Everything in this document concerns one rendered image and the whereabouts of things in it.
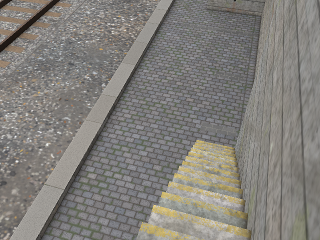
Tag stairs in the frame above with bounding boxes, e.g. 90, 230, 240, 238
136, 140, 252, 240

